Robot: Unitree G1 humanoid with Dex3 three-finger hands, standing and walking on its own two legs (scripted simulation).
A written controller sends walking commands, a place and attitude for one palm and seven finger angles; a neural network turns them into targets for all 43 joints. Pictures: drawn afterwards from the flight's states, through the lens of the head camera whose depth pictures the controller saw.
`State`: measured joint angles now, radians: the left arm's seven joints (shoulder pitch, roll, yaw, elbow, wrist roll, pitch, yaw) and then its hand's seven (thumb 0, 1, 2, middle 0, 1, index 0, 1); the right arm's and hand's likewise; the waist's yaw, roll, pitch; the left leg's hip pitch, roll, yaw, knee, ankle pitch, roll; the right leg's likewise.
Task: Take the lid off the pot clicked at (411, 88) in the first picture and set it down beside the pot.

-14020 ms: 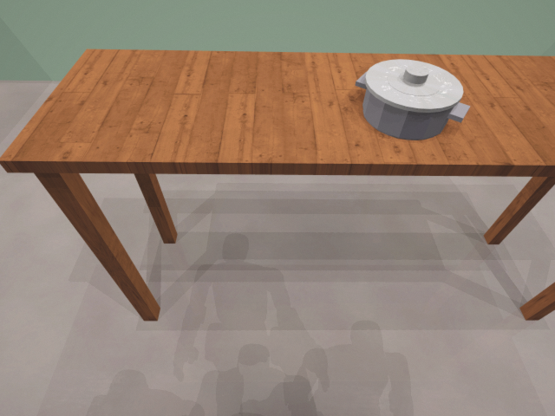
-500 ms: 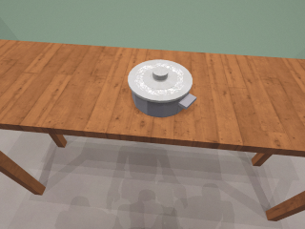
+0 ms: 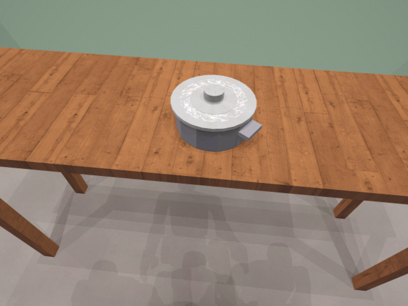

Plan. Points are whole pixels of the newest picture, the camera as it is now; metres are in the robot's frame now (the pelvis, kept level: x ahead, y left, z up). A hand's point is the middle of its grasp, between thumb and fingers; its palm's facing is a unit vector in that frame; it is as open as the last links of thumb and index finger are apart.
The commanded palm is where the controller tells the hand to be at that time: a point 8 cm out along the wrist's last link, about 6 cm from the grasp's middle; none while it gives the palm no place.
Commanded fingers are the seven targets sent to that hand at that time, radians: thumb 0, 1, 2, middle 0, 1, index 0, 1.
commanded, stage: look again from close up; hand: left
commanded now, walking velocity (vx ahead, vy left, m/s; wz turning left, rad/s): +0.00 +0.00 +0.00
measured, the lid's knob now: (213, 92) +0.51 +0.02 +0.15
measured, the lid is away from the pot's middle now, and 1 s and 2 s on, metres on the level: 0.00 0.00 0.00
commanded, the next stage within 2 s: shuffle to correct the standing spot in 0.02 s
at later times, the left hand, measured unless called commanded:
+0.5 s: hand out of the picture -0.02 +0.15 -0.17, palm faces +0.02 -0.98 -0.20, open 7.4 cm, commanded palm none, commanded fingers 0.00 0.90 0.90 -0.20 -0.30 -0.20 -0.30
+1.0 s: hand out of the picture +0.05 +0.11 -0.18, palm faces +0.03 -0.98 -0.19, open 7.3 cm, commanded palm none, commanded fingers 0.00 0.90 0.90 -0.20 -0.30 -0.20 -0.30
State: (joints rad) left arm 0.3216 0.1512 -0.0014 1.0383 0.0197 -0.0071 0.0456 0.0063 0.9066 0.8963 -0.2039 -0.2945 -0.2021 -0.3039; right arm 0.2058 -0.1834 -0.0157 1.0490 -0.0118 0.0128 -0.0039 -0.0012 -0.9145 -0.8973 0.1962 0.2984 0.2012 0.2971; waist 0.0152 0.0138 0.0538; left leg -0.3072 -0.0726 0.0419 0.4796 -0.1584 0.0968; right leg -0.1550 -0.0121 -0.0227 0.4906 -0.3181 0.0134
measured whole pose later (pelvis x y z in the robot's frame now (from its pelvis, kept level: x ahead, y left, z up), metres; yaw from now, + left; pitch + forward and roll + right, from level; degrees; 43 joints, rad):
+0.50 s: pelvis +0.01 -0.02 +0.00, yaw +0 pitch +1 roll +0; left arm 0.35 0.16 0.01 1.07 0.02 0.01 0.03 0.01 0.91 0.90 -0.20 -0.29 -0.20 -0.30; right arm 0.23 -0.16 -0.04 1.10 -0.01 0.01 -0.02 0.00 -0.92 -0.90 0.20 0.30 0.20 0.30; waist 0.01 0.00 0.03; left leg -0.32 -0.05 0.04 0.43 -0.14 0.07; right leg -0.18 0.01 -0.02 0.45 -0.30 -0.01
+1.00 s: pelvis +0.04 -0.06 +0.00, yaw -1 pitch +0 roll +1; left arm 0.27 0.15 0.02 1.06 0.01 0.01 0.05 0.02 0.93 0.90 -0.21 -0.29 -0.20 -0.30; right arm 0.21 -0.14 -0.03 1.08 0.00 -0.01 -0.05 0.01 -0.94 -0.90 0.20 0.30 0.20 0.30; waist 0.01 -0.04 0.07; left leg -0.24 -0.02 0.08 0.51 -0.27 0.05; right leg -0.17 0.02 -0.03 0.59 -0.39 -0.01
